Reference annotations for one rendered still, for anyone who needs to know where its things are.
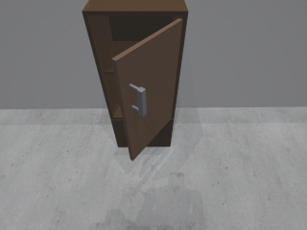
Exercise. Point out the handle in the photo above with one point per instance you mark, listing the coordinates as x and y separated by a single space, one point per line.
141 100

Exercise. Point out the cupboard door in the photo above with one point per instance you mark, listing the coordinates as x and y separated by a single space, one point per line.
151 64

